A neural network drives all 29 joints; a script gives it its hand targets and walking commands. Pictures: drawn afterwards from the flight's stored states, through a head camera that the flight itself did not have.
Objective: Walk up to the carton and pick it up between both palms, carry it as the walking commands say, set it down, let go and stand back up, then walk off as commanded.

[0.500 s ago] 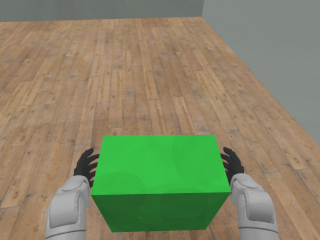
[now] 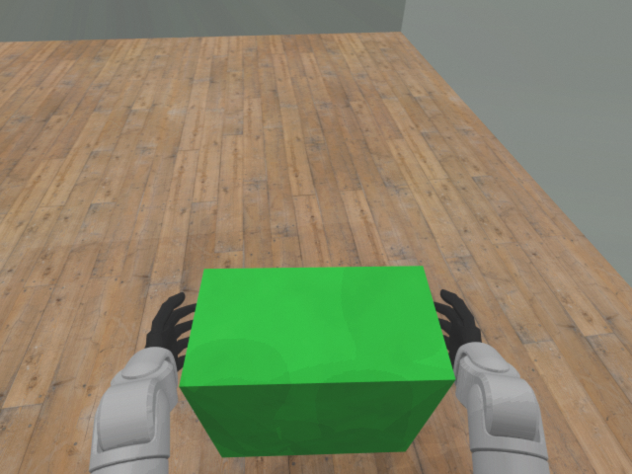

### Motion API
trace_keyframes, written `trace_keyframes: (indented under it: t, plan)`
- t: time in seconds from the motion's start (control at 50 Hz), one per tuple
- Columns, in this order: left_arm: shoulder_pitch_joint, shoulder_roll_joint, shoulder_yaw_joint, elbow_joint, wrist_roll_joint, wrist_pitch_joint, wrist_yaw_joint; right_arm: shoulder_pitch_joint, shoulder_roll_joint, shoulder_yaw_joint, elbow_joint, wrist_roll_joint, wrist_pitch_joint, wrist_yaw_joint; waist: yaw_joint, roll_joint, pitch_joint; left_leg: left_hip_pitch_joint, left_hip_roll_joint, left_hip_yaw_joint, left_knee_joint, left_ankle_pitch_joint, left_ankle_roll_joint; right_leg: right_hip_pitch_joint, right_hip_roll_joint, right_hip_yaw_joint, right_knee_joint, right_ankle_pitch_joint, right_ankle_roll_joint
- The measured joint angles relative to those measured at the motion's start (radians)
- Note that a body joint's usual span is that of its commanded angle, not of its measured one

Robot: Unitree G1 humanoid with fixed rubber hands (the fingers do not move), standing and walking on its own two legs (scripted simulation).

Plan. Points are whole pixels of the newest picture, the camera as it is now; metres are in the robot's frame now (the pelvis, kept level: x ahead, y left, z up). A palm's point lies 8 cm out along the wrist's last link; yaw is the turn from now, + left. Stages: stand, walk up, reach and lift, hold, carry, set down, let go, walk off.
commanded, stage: carry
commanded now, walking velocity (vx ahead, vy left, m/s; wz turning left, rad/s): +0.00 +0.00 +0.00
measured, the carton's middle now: (314, 369) +0.28 -0.01 -0.02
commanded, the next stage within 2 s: hold in 0.06 s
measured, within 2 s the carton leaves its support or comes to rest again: neither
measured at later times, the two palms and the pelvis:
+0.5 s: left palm (153, 352) +0.28 +0.20 +0.03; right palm (444, 350) +0.27 -0.17 +0.04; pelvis -0.02 +0.03 +0.01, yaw -5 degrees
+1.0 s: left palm (189, 360) +0.31 +0.18 -0.05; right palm (438, 361) +0.29 -0.19 -0.05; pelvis +0.00 +0.02 +0.00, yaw -4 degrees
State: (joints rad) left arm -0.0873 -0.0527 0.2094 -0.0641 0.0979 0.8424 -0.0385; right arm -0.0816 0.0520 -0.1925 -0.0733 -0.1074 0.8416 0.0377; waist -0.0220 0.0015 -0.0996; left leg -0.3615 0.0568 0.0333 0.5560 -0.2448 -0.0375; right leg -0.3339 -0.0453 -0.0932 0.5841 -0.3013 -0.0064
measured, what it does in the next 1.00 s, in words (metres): stands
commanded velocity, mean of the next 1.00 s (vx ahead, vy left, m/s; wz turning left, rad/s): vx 0.00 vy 0.00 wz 0.00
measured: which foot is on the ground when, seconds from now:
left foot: down 0.00-1.00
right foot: down 0.00-1.00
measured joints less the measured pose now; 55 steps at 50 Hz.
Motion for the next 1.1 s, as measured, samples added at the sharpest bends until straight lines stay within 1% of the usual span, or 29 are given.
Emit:
trace_keyframes:
  t: [0.06,0.1,0.14,0.18,0.22,0.26,0.32,0.4,0.46,0.52,0.62,0.7,0.76,0.84,1.0,1.1]
  plan:
    - [0.001,0.0,0.0,-0.002,-0.001,0.002,0.0,0.001,0.0,0.0,-0.003,0.0,0.002,0.0,0.0,0.0,0.0,-0.001,0.001,0.001,0.0,0.001,0.0,-0.001,0.0,-0.001,0.0,0.001,0.0]
    - [-0.023,-0.006,0.012,0.058,0.025,-0.035,-0.01,-0.02,-0.001,-0.008,0.063,-0.023,-0.04,0.012,0.015,-0.009,0.066,0.077,-0.008,-0.002,-0.044,0.027,0.01,0.065,0.008,0.023,-0.034,0.036,0.0]
    - [-0.026,0.001,0.004,0.105,0.039,-0.073,-0.022,-0.024,-0.013,-0.003,0.116,-0.029,-0.083,0.024,0.024,-0.015,0.131,0.148,-0.013,-0.003,-0.098,0.041,0.016,0.13,0.016,0.045,-0.08,0.04,-0.003]
    - [0.0,0.016,-0.023,0.101,0.039,-0.102,-0.019,-0.008,-0.027,0.019,0.123,-0.021,-0.113,0.023,0.029,-0.018,0.172,0.19,-0.019,-0.014,-0.152,0.069,0.014,0.166,0.02,0.057,-0.127,0.066,0.002]
    - [0.024,0.026,-0.04,0.084,0.037,-0.126,-0.016,0.002,-0.039,0.041,0.119,-0.014,-0.136,0.02,0.037,-0.018,0.19,0.21,-0.025,-0.045,-0.193,0.089,0.011,0.179,0.03,0.076,-0.167,0.097,0.004]
    - [0.028,0.03,-0.041,0.082,0.037,-0.143,-0.016,0.003,-0.046,0.054,0.124,-0.012,-0.156,0.017,0.043,-0.015,0.193,0.216,-0.024,-0.049,-0.214,0.103,0.006,0.185,0.038,0.094,-0.2,0.122,0.006]
    - [-0.011,0.02,-0.003,0.142,0.049,-0.174,-0.029,-0.029,-0.021,0.024,0.178,-0.029,-0.187,0.016,0.05,-0.015,0.197,0.235,-0.027,-0.046,-0.222,0.105,0.013,0.207,0.042,0.111,-0.227,0.143,0.012]
    - [-0.102,0.011,0.061,0.263,0.077,-0.206,-0.046,-0.116,0.007,-0.034,0.295,-0.074,-0.222,0.024,0.058,-0.017,0.19,0.239,-0.046,-0.064,-0.188,0.089,0.022,0.214,0.042,0.132,-0.209,0.137,0.016]
    - [-0.172,0.0,0.1,0.349,0.111,-0.217,-0.046,-0.192,0.006,-0.081,0.399,-0.109,-0.243,0.042,0.055,-0.019,0.18,0.23,-0.061,-0.079,-0.162,0.078,0.025,0.207,0.045,0.152,-0.185,0.122,0.014]
    - [-0.228,-0.012,0.124,0.416,0.14,-0.221,-0.036,-0.254,-0.008,-0.124,0.488,-0.137,-0.262,0.064,0.047,-0.018,0.166,0.214,-0.076,-0.088,-0.141,0.07,0.032,0.193,0.046,0.169,-0.162,0.108,0.011]
    - [-0.277,-0.029,0.147,0.492,0.175,-0.242,-0.023,-0.308,-0.025,-0.175,0.577,-0.174,-0.289,0.092,0.027,-0.007,0.137,0.169,-0.092,-0.096,-0.119,0.059,0.041,0.152,0.042,0.183,-0.138,0.091,0.016]
    - [-0.278,-0.044,0.161,0.521,0.188,-0.278,-0.022,-0.298,-0.029,-0.185,0.591,-0.188,-0.319,0.101,0.019,0.003,0.112,0.108,-0.096,-0.093,-0.103,0.05,0.044,0.088,0.042,0.192,-0.12,0.084,0.03]
    - [-0.253,-0.056,0.159,0.513,0.183,-0.314,-0.019,-0.269,-0.032,-0.177,0.578,-0.179,-0.352,0.103,0.02,0.006,0.093,0.048,-0.096,-0.09,-0.089,0.044,0.042,0.024,0.044,0.197,-0.1,0.077,0.036]
    - [-0.214,-0.065,0.148,0.494,0.164,-0.367,-0.009,-0.239,-0.037,-0.16,0.562,-0.16,-0.4,0.101,0.023,0.009,0.076,-0.042,-0.092,-0.093,-0.061,0.035,0.034,-0.068,0.052,0.197,-0.067,0.067,0.034]
    - [-0.201,-0.039,0.134,0.488,0.11,-0.448,-0.007,-0.228,-0.03,-0.127,0.544,-0.103,-0.466,0.058,0.031,0.006,0.038,-0.223,-0.078,-0.112,0.012,0.016,0.013,-0.248,0.075,0.182,0.008,0.048,0.017]
    - [-0.237,-0.02,0.157,0.518,0.104,-0.476,-0.021,-0.258,-0.012,-0.14,0.555,-0.1,-0.485,0.041,0.033,0.004,0.004,-0.328,-0.076,-0.13,0.066,0.005,0.003,-0.348,0.085,0.167,0.059,0.035,0.008]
